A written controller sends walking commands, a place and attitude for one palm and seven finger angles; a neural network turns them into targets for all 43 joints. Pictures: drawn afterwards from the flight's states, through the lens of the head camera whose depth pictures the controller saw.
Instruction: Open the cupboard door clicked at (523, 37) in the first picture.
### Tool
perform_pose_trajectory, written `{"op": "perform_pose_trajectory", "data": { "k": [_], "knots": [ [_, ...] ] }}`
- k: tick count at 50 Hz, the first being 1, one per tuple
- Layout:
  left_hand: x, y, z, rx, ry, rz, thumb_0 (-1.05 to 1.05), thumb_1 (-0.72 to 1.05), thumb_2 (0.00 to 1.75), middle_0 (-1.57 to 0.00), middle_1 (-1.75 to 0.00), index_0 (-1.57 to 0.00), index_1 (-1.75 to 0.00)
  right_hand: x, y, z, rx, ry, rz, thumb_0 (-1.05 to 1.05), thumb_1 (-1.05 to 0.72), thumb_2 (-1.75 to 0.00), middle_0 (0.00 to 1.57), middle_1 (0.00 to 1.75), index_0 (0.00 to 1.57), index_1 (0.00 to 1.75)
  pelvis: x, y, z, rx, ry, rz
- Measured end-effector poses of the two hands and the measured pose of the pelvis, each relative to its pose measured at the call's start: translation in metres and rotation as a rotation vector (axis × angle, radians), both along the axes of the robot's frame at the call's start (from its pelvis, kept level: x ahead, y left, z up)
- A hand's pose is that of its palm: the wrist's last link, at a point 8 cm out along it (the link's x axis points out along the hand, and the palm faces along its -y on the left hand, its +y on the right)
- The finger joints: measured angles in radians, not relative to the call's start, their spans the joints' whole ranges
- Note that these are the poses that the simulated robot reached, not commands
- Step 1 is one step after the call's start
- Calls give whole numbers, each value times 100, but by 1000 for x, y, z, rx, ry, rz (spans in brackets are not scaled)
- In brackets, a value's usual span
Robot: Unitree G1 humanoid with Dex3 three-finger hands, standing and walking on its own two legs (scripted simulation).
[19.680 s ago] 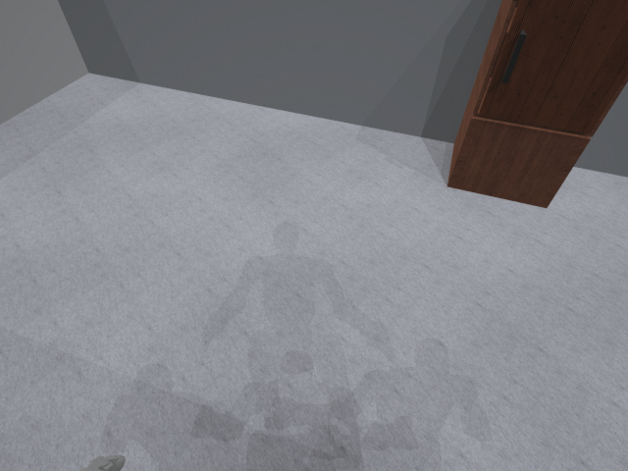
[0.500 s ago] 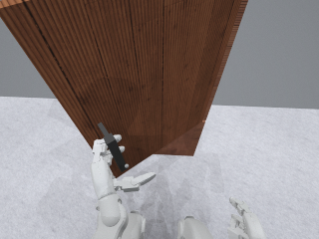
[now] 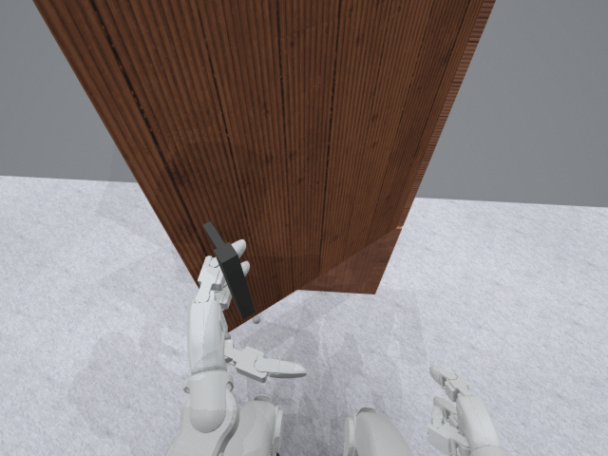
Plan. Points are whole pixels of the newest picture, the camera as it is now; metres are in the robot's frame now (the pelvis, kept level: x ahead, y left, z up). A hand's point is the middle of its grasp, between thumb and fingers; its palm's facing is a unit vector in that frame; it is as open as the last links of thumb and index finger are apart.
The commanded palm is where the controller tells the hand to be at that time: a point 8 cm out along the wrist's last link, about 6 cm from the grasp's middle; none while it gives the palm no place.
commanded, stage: slide the hand sideways off the handle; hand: left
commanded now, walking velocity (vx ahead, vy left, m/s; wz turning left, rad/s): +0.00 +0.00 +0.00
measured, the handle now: (230, 274) +0.34 +0.12 +0.03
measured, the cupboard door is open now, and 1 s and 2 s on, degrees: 38 40 40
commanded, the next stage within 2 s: draw the hand back to the body in 1.10 s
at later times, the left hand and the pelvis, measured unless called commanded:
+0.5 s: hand (233, 358) +0.24 +0.10 +0.02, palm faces -0.06 -1.00 +0.02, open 16.2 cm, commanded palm +0.21 +0.16 +0.02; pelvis +0.00 +0.03 -0.01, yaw -2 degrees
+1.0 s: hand (185, 391) +0.20 +0.15 +0.02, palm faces -0.03 -1.00 -0.01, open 16.3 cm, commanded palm +0.17 +0.21 +0.02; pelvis +0.00 +0.01 -0.02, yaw -2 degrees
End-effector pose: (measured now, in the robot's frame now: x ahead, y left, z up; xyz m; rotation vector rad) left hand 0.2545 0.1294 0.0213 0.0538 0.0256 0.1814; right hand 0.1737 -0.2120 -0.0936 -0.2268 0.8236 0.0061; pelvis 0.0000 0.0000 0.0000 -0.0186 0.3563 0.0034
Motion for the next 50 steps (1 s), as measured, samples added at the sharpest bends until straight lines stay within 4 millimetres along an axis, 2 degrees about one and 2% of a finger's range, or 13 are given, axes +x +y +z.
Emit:
{"op": "perform_pose_trajectory", "data": {
  "k": [4,7,16,30,39,50],
  "knots": [
    [-2,10,0,0,-5,-228,-1,-49,30,-25,-44,-18,-47,-3,-2,-2,-3,-4,-26,2,-90,-90,21,30,20,30,-2,6,-5,-10,-7,1],
    [-4,12,0,-51,6,-286,-1,-50,30,-18,-38,-16,-41,-5,-3,-1,-8,-10,-51,2,-90,-90,21,30,20,30,-3,11,-6,-15,-9,-6],
    [-16,7,2,-103,12,-271,-1,-50,30,-14,-35,-19,-34,-7,6,8,-14,-27,-68,2,-90,-90,20,30,20,30,1,22,-8,-14,4,-29],
    [-44,36,3,-69,27,-242,-1,-50,30,-16,-31,-18,-32,11,22,5,5,-50,-40,2,-90,-90,21,30,20,30,6,26,-14,-25,19,-25],
    [-58,50,4,-61,41,-223,-1,-49,30,-15,-30,-17,-32,20,16,4,-5,-81,-44,2,-90,-90,21,30,20,30,7,21,-18,-26,23,-23],
    [-75,74,3,-48,56,-206,-1,-49,30,-15,-30,-15,-31,21,1,4,-33,-103,-76,2,-90,-90,21,30,20,30,4,14,-22,-32,20,-21]
  ]
}}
